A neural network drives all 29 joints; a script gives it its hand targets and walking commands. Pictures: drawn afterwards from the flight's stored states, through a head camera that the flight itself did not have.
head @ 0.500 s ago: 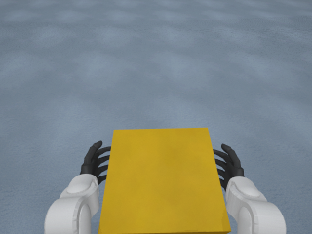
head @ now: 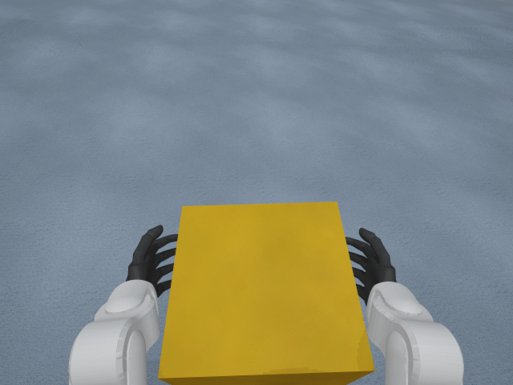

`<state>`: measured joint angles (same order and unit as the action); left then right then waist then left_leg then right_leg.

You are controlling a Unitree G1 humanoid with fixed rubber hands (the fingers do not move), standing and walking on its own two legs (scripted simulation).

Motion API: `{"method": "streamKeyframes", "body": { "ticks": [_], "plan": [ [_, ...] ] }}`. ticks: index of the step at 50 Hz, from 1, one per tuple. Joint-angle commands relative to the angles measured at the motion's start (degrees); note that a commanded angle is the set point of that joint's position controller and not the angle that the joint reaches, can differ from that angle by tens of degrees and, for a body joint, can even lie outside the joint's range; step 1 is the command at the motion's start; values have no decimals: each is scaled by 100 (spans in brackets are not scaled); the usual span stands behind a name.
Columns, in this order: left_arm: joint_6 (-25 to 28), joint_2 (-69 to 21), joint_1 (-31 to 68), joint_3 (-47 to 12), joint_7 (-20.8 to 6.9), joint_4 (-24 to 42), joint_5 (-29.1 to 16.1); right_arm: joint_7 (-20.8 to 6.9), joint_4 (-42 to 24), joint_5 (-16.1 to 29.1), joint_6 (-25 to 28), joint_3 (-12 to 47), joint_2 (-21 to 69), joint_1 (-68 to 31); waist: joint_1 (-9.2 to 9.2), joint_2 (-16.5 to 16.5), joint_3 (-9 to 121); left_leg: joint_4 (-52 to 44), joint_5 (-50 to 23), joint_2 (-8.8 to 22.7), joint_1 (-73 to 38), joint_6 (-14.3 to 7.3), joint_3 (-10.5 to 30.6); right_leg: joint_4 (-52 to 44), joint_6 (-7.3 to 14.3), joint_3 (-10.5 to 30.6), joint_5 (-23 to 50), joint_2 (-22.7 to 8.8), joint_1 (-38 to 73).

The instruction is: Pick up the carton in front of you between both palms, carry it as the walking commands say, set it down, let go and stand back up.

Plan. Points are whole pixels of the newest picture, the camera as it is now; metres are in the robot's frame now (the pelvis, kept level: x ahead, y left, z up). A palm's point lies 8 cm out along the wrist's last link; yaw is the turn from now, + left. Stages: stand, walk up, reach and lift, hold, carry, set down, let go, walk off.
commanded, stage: carry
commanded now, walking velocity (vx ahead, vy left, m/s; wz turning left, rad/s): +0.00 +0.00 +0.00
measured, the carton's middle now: (262, 307) +0.24 +0.00 +0.03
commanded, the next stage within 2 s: hold in 1.94 s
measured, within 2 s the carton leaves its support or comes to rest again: neither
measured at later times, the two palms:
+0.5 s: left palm (165, 246) +0.30 +0.14 +0.10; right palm (374, 257) +0.29 -0.16 +0.10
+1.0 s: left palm (170, 272) +0.27 +0.13 +0.07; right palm (375, 282) +0.27 -0.16 +0.07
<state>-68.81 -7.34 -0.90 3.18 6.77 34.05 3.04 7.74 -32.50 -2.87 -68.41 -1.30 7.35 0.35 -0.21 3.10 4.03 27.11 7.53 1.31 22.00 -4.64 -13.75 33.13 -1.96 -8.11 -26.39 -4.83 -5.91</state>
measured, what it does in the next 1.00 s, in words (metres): steps on the spot: right foot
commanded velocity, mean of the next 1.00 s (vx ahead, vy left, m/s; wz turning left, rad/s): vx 0.00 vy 0.00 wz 0.00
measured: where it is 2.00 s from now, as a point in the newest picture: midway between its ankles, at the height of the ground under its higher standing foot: outside the picture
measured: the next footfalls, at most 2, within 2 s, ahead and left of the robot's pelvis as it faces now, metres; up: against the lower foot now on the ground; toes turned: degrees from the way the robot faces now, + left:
right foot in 0.08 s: -0.02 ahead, -0.12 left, +0.00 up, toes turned -6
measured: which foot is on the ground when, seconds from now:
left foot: down 0.00-1.00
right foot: up 0.00-0.06, down 0.08-1.00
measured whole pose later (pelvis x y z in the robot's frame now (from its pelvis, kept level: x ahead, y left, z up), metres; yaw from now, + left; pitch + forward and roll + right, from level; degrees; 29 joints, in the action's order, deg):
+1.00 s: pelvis +0.02 -0.01 +0.00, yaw -1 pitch +1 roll +0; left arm -58.3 -7.3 3.4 4.0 3.1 11.8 9.4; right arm 3.7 -11.7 -8.7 -58.3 -3.5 7.2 -3.0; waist 0.1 0.4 5.5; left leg 28.5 9.5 4.0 20.3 -2.3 -12.2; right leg 27.7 0.0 -8.5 -21.7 -2.4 -7.3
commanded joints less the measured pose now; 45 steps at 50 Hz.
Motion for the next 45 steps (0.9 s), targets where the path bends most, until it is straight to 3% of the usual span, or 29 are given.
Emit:
{"method": "streamKeyframes", "body": {
  "ticks": [1, 3, 4, 6, 9, 15, 21, 27, 34, 39, 45],
  "plan": [
    [-130, -4048, 1985, -3809, -519, 522, -1595, -633, -216, 1598, -73, 3324, 4221, -1593, 21, -1233, 1717, -686, -3917, 1698, -2708, -321, 1748, -313, 14, 356, -350, -42, -918],
    [-53, -4435, 2010, -3833, -616, 358, -1590, -709, -302, 1578, -11, 3416, 4496, -1806, 57, -992, 1614, -588, -2733, 1301, -2261, 45, 1290, -1249, -27, 297, 866, -96, -415],
    [-28, -4503, 1977, -3815, -652, 254, -1550, -740, -287, 1566, 18, 3428, 4548, -1864, 40, -856, 1620, -517, -2367, 1174, -2113, 159, 1144, -1267, -25, 305, 1311, -176, -217],
    [7, -4527, 1972, -3833, -666, 211, -1497, -775, -276, 1536, 44, 3407, 4506, -1928, 13, -646, 1546, -422, -2088, 1014, -1988, 244, 870, -1118, -22, 370, 1790, -409, -334],
    [-5, -4380, 2022, -3746, -642, 195, -1511, -749, -246, 1578, 21, 3430, 4421, -1996, -5, -350, 1430, 18, -3170, 958, -1892, 157, 889, -863, -37, 274, 2656, -421, -197],
    [-21, -4266, 1832, -3572, -602, 29, -1423, -691, -184, 1553, -44, 3463, 4329, -1952, 14, -173, 1432, 440, -3156, 875, -1630, 135, 778, -672, 9, 272, 3653, -449, -151],
    [7, -4365, 1985, -3638, -623, 136, -1511, -685, -267, 1548, -14, 3495, 4405, -2023, 17, -174, 1322, 487, -2498, 817, -1470, 167, 754, -664, 74, 319, 3737, -485, -155],
    [-18, -4270, 1895, -3643, -621, 77, -1490, -673, -214, 1472, -33, 3456, 4300, -1890, 20, -205, 1168, 409, -2182, 836, -1406, 184, 780, -745, 119, 340, 3345, -472, -257],
    [134, -4138, 1954, -3590, -821, -417, -1257, -914, 247, 1277, 102, 3384, 4167, -1959, 24, -237, 865, 186, -1546, 849, -1212, 207, 838, -934, 178, 386, 2550, -447, -454],
    [520, -3948, 2285, -3393, -973, -913, -1071, -1071, 761, 1071, 481, 3179, 3983, -2279, 28, -251, 746, -36, -919, 838, -1147, 209, 886, -1112, 236, 451, 1833, -430, -629],
    [990, -3932, 2352, -3136, -1115, -1571, -830, -1198, 1406, 852, 964, 2947, 3943, -2365, 28, -257, 859, -130, -734, 848, -1202, 237, 906, -1162, 261, 468, 1549, -404, -705]
  ]
}}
